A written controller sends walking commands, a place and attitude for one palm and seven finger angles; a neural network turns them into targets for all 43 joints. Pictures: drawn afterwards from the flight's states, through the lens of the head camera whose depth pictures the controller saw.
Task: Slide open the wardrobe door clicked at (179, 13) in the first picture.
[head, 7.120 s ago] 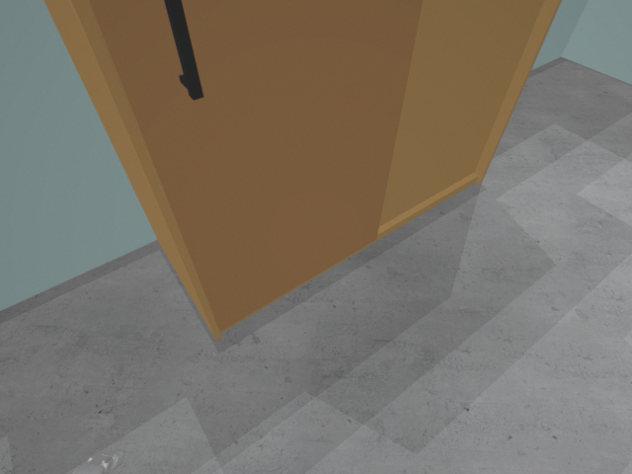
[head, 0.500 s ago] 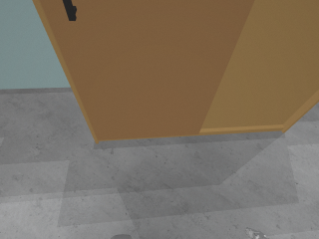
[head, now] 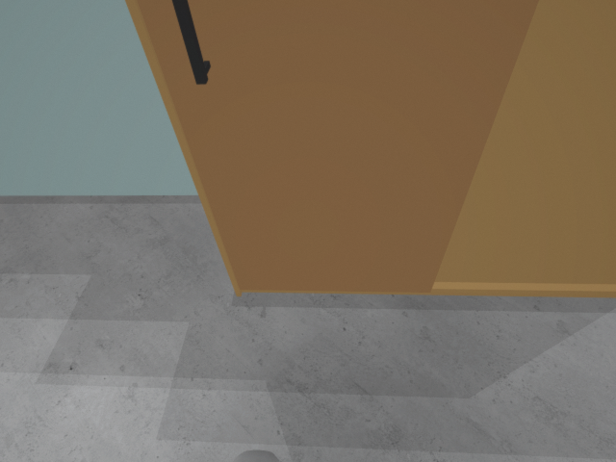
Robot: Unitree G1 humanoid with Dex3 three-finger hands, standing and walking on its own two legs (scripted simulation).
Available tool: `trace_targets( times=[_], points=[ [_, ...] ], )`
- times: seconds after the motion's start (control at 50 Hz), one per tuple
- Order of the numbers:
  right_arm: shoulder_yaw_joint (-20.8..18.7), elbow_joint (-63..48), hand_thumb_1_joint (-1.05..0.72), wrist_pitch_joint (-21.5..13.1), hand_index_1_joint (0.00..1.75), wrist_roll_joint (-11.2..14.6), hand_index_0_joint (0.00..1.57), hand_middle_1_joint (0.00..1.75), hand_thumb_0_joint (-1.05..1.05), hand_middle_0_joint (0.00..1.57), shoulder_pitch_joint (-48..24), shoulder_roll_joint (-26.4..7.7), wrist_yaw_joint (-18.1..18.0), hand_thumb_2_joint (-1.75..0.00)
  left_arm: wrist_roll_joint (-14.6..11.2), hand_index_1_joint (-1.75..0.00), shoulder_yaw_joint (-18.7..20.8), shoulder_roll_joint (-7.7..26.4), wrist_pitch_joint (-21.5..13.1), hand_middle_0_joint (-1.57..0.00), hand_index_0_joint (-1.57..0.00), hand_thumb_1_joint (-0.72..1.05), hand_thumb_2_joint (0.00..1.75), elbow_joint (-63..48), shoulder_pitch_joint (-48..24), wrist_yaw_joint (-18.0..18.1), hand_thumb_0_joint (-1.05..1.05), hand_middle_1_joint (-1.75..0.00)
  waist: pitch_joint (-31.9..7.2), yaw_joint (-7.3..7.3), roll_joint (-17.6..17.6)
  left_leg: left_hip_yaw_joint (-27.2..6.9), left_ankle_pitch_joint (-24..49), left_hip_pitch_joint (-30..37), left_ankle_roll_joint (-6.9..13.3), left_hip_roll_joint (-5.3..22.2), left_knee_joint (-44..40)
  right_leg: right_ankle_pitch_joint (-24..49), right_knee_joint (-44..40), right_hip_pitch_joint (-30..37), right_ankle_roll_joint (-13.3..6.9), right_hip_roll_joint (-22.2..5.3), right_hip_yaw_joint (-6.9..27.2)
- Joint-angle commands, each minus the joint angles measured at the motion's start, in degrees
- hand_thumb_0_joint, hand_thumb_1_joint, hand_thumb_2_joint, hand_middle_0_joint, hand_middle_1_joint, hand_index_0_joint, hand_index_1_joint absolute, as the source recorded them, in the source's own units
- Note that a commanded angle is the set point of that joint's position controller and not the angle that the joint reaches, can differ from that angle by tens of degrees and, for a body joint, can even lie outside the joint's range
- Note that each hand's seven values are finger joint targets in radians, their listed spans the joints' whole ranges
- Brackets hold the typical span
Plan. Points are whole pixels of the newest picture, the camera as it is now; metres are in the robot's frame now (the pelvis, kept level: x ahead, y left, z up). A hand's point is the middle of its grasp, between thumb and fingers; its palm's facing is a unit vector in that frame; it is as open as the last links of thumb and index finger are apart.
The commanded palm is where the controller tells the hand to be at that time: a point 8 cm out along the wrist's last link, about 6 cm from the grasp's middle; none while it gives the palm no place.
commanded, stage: take the last steps up to it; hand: left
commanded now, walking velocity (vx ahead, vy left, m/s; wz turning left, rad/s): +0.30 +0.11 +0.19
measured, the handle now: (190, 22) +0.77 +0.25 +0.23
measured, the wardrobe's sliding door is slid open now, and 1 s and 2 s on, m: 0.00 0.00 0.00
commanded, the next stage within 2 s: come to a stop and stand still in 0.82 s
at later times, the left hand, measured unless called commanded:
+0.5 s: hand out of the picture +0.06 +0.28 -0.17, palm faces +0.12 -0.97 -0.19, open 7.4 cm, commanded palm none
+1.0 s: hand (177, 363) +0.30 +0.27 -0.17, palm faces +0.11 -0.97 -0.22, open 7.1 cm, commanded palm none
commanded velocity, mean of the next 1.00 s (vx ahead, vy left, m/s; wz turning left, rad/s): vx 0.20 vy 0.04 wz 0.01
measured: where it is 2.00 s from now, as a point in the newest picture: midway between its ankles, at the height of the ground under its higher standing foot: outside the picture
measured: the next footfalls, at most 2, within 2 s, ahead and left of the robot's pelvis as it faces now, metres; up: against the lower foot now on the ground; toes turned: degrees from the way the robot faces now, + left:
left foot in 0.28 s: +0.06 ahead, +0.18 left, +0.00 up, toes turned +11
right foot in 0.76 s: +0.34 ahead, -0.03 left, +0.00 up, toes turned -5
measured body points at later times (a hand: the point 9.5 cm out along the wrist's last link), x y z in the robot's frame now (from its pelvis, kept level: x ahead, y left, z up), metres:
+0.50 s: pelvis +0.08 +0.09 +0.01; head +0.08 +0.10 +0.46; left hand +0.05 +0.34 -0.16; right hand +0.09 -0.14 -0.14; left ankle +0.02 +0.17 -0.74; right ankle +0.11 -0.04 -0.66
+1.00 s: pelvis +0.24 +0.08 +0.00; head +0.25 +0.07 +0.45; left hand +0.30 +0.32 -0.15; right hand +0.26 -0.16 -0.16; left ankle +0.26 +0.21 -0.69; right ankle +0.30 -0.02 -0.74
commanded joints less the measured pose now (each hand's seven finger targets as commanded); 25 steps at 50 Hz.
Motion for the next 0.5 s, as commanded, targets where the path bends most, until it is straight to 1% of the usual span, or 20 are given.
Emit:
trace_targets(
  times=[0.0,0.06,0.12,0.14,0.16,0.18,0.2,0.22,0.24,0.26,0.28,0.3,0.32,0.34,0.36,0.38,0.4,0.42,0.44,0.48],
  points=[
    [-0.3,-4.2,-0.9,-2.0,0.3,-0.1,0.2,0.3,0.0,0.2,-3.1,-3.2,0.8,-0.9,0.0,-0.3,3.4,12.1,-2.1,-0.2,-0.2,0.9,0.9,-1.2,5.3,0.6,0.0,-0.3,0.0,3.22,-11.4,1.2,1.8,-6.7,-1.3,3.5,-3.1,-7.8,-18.5,6.3,-4.8,-15.4,14.2],
    [-0.1,-4.9,-0.9,-2.6,0.3,0.1,0.2,0.3,0.0,0.2,-5.9,-2.2,1.2,-0.9,0.3,-0.3,3.8,12.7,-2.7,-0.2,-0.2,0.9,0.9,1.5,9.2,0.4,0.0,-0.3,0.6,5.0,-10.8,2.9,0.1,-6.5,-1.1,4.1,-10.7,-8.9,-19.5,9.0,-5.8,-16.9,14.4],
    [0.3,-5.0,-0.9,-3.0,0.3,0.3,0.2,0.3,0.0,0.2,-6.0,-1.3,1.5,-0.9,0.6,-0.3,3.9,13.5,-2.7,-0.2,-0.2,0.9,0.9,2.9,9.7,0.1,0.0,-0.3,0.7,4.86,-12.7,4.5,-0.2,-2.4,-0.5,3.9,-17.7,-10.0,-19.8,6.5,-5.6,-17.0,12.7],
    [0.5,-4.9,-0.9,-3.2,0.3,0.4,0.2,0.3,0.0,0.2,-5.2,-1.1,1.6,-0.9,0.6,-0.3,3.9,13.9,-2.6,-0.2,-0.2,0.9,0.9,3.3,9.3,0.0,0.0,-0.3,0.5,4.44,-12.6,5.4,-0.2,-0.3,-0.2,3.4,-20.1,-10.1,-19.6,5.6,-5.4,-16.7,11.5],
    [0.6,-4.8,-0.9,-3.5,0.3,0.5,0.2,0.3,0.0,0.2,-4.2,-0.7,1.6,-0.9,0.6,-0.3,4.0,13.8,-2.6,-0.2,-0.2,0.9,0.9,3.5,8.7,0.0,0.0,-0.3,-0.2,3.94,-13.3,6.0,-1.0,2.5,0.2,3.2,-23.3,-9.8,-18.6,5.0,-5.2,-16.4,10.6],
    [0.7,-4.3,-0.9,-3.8,0.3,0.5,0.2,0.3,0.0,0.2,-2.2,-0.6,1.5,-0.9,0.6,-0.3,4.0,14.0,-2.4,-0.2,-0.2,0.9,0.9,3.7,8.0,-0.1,0.0,-0.3,-0.7,3.06,-13.3,7.3,0.4,6.3,0.4,2.4,-26.9,-10.0,-17.4,3.2,-4.6,-15.3,8.9],
    [0.8,-3.3,-0.9,-4.1,0.3,0.4,0.2,0.3,0.0,0.2,0.3,-0.7,1.3,-0.9,0.3,-0.3,4.0,14.1,-2.2,-0.2,-0.2,0.9,0.9,4.0,7.3,-0.2,0.0,-0.3,-0.7,1.81,-12.4,9.1,3.5,12.0,0.5,1.6,-30.9,-12.3,-16.0,-0.5,-3.6,-13.9,7.0],
    [0.7,-1.9,-0.9,-4.6,0.3,0.5,0.2,0.3,0.0,0.2,4.1,-1.4,1.0,-0.9,0.1,-0.3,3.9,13.5,-1.9,-0.2,-0.2,0.9,0.9,4.2,6.2,-0.3,0.0,-0.3,-1.6,-0.2,-10.3,10.3,6.2,19.5,0.5,0.9,-36.7,-13.4,-12.7,-4.6,-2.2,-12.0,4.9],
    [0.2,-0.4,-0.9,-5.0,0.3,0.5,0.2,0.3,0.0,0.2,8.6,-3.9,0.3,-0.9,-0.2,-0.3,3.4,11.5,-1.6,-0.2,-0.2,0.9,0.9,3.9,6.0,-0.5,0.0,-0.3,-3.0,-2.13,-3.0,7.4,3.1,28.2,1.1,2.8,-39.7,-14.3,-5.7,-10.9,-0.3,-9.1,2.3],
    [-1.0,0.8,-0.9,-5.4,0.3,0.1,0.2,0.3,0.0,0.2,14.3,-8.5,-0.2,-0.9,-0.4,-0.3,2.7,8.0,-1.4,-0.2,-0.2,0.9,0.9,2.9,4.9,-1.0,0.0,-0.3,-3.9,-4.85,11.1,-8.2,-6.2,32.9,4.6,13.5,-45.3,-15.8,9.6,-19.6,2.3,-2.8,-2.9],
    [-1.5,1.8,-0.9,-5.4,0.3,0.0,0.2,0.3,0.0,0.2,18.9,-12.0,-1.0,-0.9,-0.2,-0.3,1.8,5.1,-1.4,-0.2,-0.2,0.9,0.9,0.3,1.7,-1.0,0.0,-0.3,-0.4,-6.29,15.5,-19.4,-9.4,31.7,9.4,22.0,-52.5,-18.9,21.7,-27.6,2.9,0.8,-2.6],
    [-1.1,2.8,-0.9,-5.6,0.3,0.0,0.2,0.3,0.0,0.2,18.3,-11.1,-1.4,-0.9,0.3,-0.3,1.8,5.8,-1.4,-0.2,-0.2,0.9,0.9,-0.1,-1.2,-0.7,0.0,-0.3,0.7,-6.37,14.7,-21.3,-10.3,29.0,11.0,23.2,-53.4,-17.8,29.0,-29.4,1.8,-0.9,2.5],
    [-0.3,2.4,-0.9,-5.8,0.3,0.1,0.2,0.3,0.0,0.2,15.4,-8.7,-1.8,-0.9,0.1,-0.3,2.1,6.4,-1.5,-0.2,-0.2,0.9,0.9,0.3,-2.8,-1.0,0.0,-0.3,4.2,-5.23,11.7,-19.5,-8.9,24.2,11.8,22.3,-53.8,-13.4,33.1,-30.2,1.4,-2.7,4.4],
    [0.5,1.6,-0.9,-6.1,0.3,0.2,0.2,0.3,0.0,0.2,12.0,-6.2,-1.8,-0.9,0.0,-0.3,2.2,6.5,-1.6,-0.2,-0.2,0.9,0.9,1.3,-1.9,-1.5,0.0,-0.3,6.2,-3.46,7.3,-14.8,-4.8,21.7,11.5,20.1,-53.8,-8.6,34.1,-28.8,1.3,-3.8,5.0],
    [1.1,1.5,-0.9,-6.8,0.3,0.4,0.2,0.3,0.0,0.2,10.5,-4.8,-1.9,-0.9,0.1,-0.3,2.1,6.7,-1.8,-0.2,-0.2,0.9,0.9,2.6,0.2,-2.1,0.0,-0.3,4.5,-2.01,5.0,-11.1,1.0,21.2,10.7,18.2,-53.5,-5.3,33.8,-26.4,1.6,-4.2,4.8],
    [1.3,1.6,-0.9,-7.3,0.3,0.4,0.2,0.3,0.0,0.2,10.0,-4.2,-2.1,-0.9,0.1,-0.3,2.0,5.9,-1.6,-0.2,-0.2,0.9,0.9,3.4,1.1,-2.1,0.0,-0.3,4.8,-1.13,4.3,-8.2,6.9,20.7,10.5,17.0,-53.5,-3.5,33.5,-25.1,2.1,-4.0,4.5],
    [1.5,2.2,-0.9,-7.7,0.3,0.6,0.2,0.3,0.0,0.2,10.4,-3.7,-2.2,-0.9,0.1,-0.3,1.9,5.4,-1.4,-0.2,-0.2,0.9,0.9,3.9,2.4,-2.1,0.0,-0.3,3.9,-0.51,4.1,-5.6,12.3,21.8,10.3,15.6,-53.0,-1.4,33.1,-24.6,2.5,-3.7,4.2],
    [1.4,2.6,-0.9,-8.0,0.3,0.8,0.2,0.3,0.0,0.2,10.5,-3.3,-2.3,-0.9,0.0,-0.3,1.9,5.1,-1.1,-0.2,-0.2,0.9,0.9,4.1,3.0,-2.0,0.0,-0.3,3.4,0.13,3.9,-4.1,15.3,22.6,10.7,15.4,-53.0,-0.1,32.5,-24.9,2.9,-3.7,4.2],
    [1.4,3.1,-0.9,-8.2,0.3,0.9,0.2,0.3,0.0,0.2,11.3,-3.0,-2.4,-0.9,0.0,-0.3,1.9,5.2,-0.9,-0.2,-0.2,0.9,0.9,3.9,2.6,-2.0,0.0,-0.3,3.6,0.14,3.1,-3.1,17.5,22.9,11.0,15.2,-53.3,1.1,31.9,-25.1,3.2,-3.7,4.2],
    [1.4,4.2,-0.9,-8.5,0.3,0.9,0.2,0.3,0.0,0.2,12.8,-2.4,-2.5,-0.9,-0.1,-0.3,2.1,5.0,-0.7,-0.2,-0.2,0.9,0.9,2.9,0.0,-2.0,0.0,-0.3,5.0,0.1,1.9,-2.6,20.1,22.6,11.5,15.5,-53.8,2.8,28.9,-25.8,3.6,-4.0,4.5]
  ],
)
